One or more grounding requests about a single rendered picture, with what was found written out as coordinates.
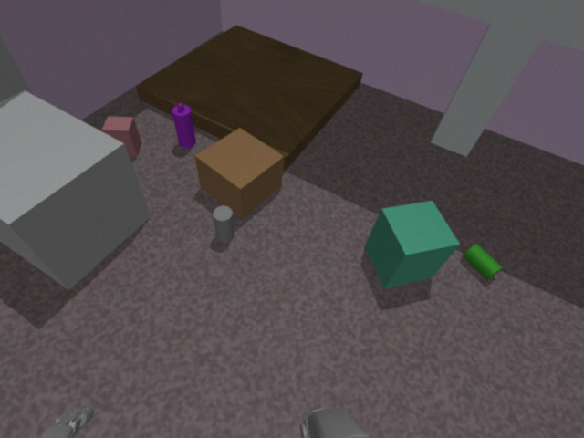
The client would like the left robot hand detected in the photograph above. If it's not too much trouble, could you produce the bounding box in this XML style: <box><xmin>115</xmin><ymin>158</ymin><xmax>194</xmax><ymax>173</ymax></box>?
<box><xmin>40</xmin><ymin>407</ymin><xmax>94</xmax><ymax>438</ymax></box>

